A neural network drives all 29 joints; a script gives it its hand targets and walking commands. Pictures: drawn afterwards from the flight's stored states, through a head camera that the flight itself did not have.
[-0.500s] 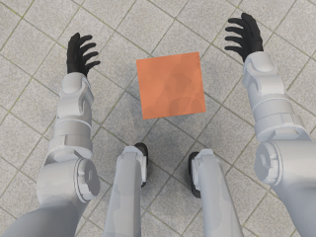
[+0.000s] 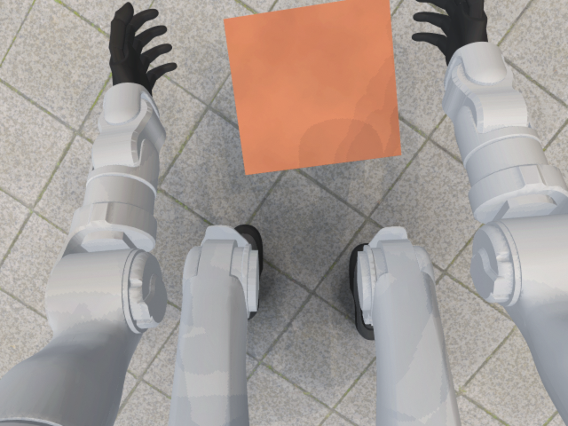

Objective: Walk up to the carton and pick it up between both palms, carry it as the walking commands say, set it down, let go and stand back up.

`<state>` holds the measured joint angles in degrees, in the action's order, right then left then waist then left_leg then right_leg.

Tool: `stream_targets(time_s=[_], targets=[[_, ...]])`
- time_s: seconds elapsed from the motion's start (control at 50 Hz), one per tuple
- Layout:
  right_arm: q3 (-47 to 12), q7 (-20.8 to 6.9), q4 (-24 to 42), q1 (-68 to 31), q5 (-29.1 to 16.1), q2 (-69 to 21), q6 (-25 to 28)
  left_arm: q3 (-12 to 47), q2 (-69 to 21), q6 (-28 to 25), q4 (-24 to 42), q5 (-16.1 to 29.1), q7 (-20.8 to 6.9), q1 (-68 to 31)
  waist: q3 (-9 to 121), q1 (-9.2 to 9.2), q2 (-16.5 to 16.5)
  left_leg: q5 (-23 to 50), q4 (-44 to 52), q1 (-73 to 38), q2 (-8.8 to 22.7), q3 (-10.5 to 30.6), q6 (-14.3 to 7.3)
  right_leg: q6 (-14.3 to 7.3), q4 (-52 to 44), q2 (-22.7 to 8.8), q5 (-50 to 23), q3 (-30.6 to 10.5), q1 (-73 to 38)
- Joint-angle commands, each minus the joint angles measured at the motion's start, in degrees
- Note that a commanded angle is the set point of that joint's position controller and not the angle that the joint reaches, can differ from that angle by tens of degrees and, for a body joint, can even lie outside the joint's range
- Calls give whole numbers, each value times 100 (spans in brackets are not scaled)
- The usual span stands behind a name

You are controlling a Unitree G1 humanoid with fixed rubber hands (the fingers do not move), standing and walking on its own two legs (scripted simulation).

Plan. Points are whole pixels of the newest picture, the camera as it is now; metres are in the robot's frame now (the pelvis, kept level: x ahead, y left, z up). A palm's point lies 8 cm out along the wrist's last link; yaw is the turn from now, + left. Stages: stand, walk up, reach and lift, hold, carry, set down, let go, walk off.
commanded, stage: reach and lift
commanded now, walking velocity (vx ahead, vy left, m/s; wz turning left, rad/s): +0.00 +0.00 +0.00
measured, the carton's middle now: (310, 104) +0.49 +0.00 -0.32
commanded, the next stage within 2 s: none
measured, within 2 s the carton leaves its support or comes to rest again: leaves its support in 1.90 s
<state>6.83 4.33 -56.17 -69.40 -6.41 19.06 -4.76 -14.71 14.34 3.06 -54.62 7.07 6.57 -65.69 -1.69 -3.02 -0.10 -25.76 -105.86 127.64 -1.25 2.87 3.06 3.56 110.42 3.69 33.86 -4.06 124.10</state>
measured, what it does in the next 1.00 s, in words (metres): lowers itself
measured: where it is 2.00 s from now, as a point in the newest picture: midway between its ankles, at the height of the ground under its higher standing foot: (305, 297)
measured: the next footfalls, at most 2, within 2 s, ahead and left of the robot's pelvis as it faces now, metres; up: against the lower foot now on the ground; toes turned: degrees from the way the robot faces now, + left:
none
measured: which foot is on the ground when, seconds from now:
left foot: down 0.00-1.00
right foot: down 0.00-1.00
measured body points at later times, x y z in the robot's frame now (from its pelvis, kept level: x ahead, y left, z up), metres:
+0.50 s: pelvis -0.01 +0.00 -0.07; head +0.36 -0.01 +0.18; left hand +0.51 +0.22 -0.26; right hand +0.53 -0.16 -0.27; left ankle +0.13 +0.13 -0.41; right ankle +0.09 -0.13 -0.41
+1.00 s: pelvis -0.01 +0.00 -0.07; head +0.36 -0.01 +0.18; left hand +0.51 +0.20 -0.26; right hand +0.53 -0.15 -0.27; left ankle +0.13 +0.13 -0.41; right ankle +0.09 -0.13 -0.41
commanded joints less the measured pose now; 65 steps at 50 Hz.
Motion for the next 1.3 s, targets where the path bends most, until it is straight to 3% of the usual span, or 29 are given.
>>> stream_targets(time_s=[0.0,0.34,0.38,0.46,0.58,0.98,1.28], targets=[[-21,39,389,-1456,-86,633,181,27,718,-179,347,82,42,-1238,5952,-78,-269,1640,283,-4179,-99,-686,-16,-24,-921,-29,-1309,700,-2216],[-527,116,-386,-2289,-568,904,482,512,1017,-481,-523,545,78,-2148,5301,-111,-219,1565,-700,-3731,55,-568,-13,-91,49,-197,-1117,544,-1760],[-575,132,-288,-2445,-563,934,511,483,1085,-531,-444,611,71,-2285,5293,-159,-311,1621,-784,-3628,48,-578,-3,-93,152,-199,-1207,537,-1882],[-758,177,-129,-2483,-577,852,492,643,973,-534,-695,894,31,-2134,5500,-11,-552,1740,-945,-3688,60,-601,-37,-65,226,-206,-1378,580,-2153],[-687,164,-209,-2267,-544,752,478,463,1046,-568,-840,692,51,-2002,5141,-192,-516,1699,-987,-3371,68,-624,-42,-64,254,-182,-1410,529,-1958],[-855,229,-306,-2517,-558,357,517,726,550,-613,-806,770,105,-2271,5068,-130,-433,1528,-805,-3241,-8,-610,-40,-105,139,-75,-1347,504,-2040],[-1267,154,-244,-2861,-601,-647,556,516,-224,-713,-999,310,144,-2397,4994,-573,-615,1560,-723,-3297,-125,-689,-58,-41,76,154,-1338,510,-2091]])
